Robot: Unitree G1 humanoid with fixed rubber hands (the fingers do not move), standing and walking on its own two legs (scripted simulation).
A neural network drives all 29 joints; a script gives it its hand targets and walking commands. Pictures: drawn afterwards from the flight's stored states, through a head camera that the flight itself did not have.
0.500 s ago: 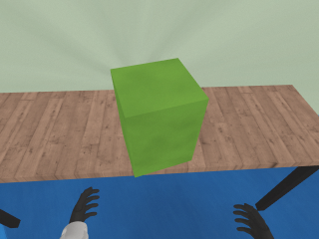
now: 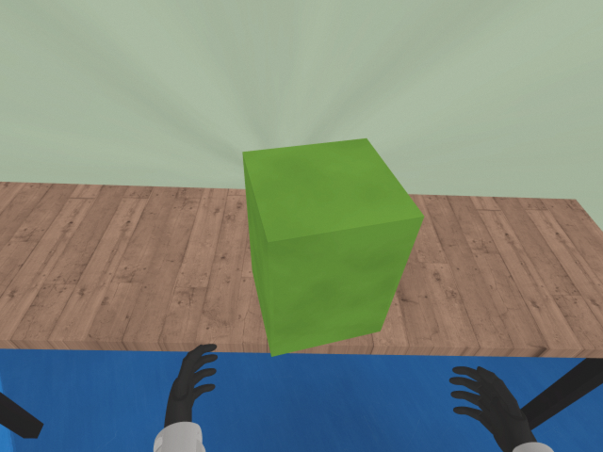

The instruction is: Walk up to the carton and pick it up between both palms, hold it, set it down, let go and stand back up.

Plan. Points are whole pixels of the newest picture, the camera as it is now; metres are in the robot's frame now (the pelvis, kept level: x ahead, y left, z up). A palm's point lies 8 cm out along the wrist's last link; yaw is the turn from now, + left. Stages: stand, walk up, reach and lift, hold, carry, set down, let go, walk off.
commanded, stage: reach and lift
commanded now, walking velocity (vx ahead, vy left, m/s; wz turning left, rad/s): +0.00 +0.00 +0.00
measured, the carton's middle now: (317, 250) +0.43 -0.01 +0.03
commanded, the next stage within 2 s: none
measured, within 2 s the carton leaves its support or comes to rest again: neither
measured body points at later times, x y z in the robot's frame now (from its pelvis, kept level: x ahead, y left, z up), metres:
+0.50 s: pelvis -0.02 -0.02 +0.00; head -0.03 -0.01 +0.45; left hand +0.24 +0.14 +0.00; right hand +0.26 -0.26 -0.01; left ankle -0.06 +0.12 -0.74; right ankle +0.00 -0.10 -0.74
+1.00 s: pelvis -0.02 -0.02 +0.00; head -0.02 -0.01 +0.45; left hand +0.29 +0.15 +0.07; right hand +0.32 -0.24 +0.06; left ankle -0.06 +0.12 -0.74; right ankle +0.00 -0.10 -0.74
